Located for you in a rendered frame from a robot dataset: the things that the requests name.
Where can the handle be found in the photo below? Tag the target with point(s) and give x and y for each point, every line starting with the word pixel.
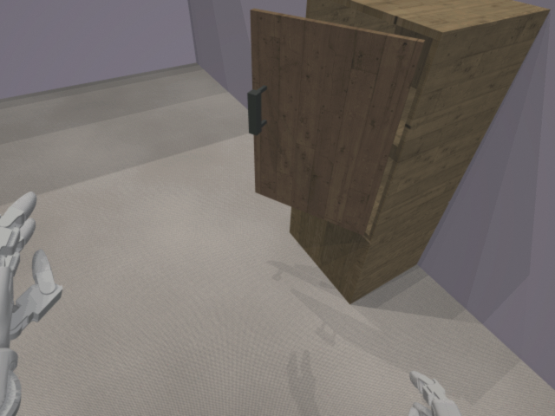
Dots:
pixel 254 110

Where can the robot right hand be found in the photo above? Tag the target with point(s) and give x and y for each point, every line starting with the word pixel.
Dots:
pixel 434 395

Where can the cupboard door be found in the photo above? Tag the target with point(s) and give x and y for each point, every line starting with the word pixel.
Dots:
pixel 334 100

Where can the robot left forearm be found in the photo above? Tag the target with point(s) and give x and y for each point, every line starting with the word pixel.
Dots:
pixel 10 386

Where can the robot left hand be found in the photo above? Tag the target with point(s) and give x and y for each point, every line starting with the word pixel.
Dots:
pixel 16 230

